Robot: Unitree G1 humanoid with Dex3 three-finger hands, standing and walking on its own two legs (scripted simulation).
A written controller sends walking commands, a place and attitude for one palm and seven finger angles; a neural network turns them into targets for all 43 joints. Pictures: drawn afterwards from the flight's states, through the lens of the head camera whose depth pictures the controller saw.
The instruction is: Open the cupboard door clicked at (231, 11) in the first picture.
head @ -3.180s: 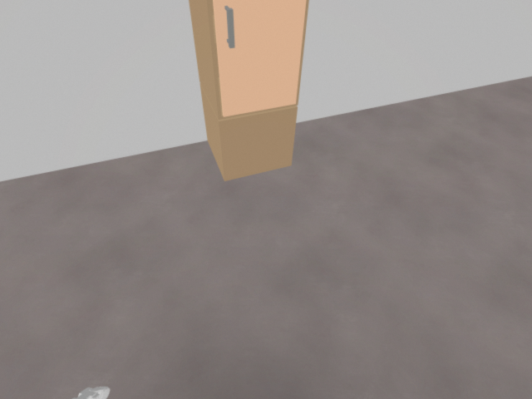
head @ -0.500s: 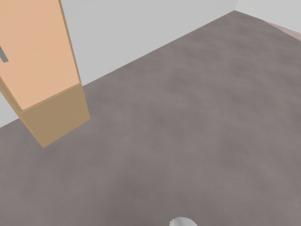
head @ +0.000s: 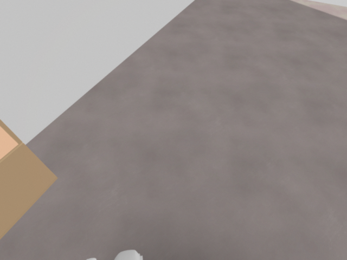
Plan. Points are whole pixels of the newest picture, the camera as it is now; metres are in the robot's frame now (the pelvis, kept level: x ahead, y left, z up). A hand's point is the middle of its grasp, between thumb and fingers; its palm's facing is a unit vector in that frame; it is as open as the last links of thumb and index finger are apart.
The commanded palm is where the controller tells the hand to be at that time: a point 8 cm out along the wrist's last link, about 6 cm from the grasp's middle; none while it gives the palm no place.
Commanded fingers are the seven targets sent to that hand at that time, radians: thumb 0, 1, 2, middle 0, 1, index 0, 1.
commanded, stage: walk to a spot facing it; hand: left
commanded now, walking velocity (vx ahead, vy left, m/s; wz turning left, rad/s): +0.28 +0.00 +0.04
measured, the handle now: out of the picture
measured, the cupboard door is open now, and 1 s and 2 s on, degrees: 0 0 0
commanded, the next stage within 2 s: turn to face it in 0.04 s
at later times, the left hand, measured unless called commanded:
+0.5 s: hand (96, 259) +0.15 +0.22 -0.19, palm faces +0.20 -0.97 -0.15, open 7.4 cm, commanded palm none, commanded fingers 0.00 0.90 0.90 -0.20 -0.30 -0.20 -0.30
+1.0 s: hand (98, 211) +0.26 +0.22 -0.14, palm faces +0.40 -0.87 -0.28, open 7.4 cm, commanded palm none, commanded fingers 0.00 0.90 0.90 -0.20 -0.30 -0.20 -0.30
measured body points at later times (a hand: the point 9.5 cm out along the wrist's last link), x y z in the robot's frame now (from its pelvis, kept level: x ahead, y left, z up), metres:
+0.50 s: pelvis +0.18 +0.05 +0.00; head +0.21 +0.08 +0.44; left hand +0.14 +0.27 -0.18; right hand +0.29 -0.17 -0.14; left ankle +0.24 +0.12 -0.73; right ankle +0.11 -0.08 -0.64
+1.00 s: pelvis +0.22 -0.01 +0.00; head +0.26 -0.02 +0.45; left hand +0.24 +0.27 -0.11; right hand +0.37 -0.24 -0.15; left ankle +0.22 +0.11 -0.70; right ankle +0.25 -0.12 -0.73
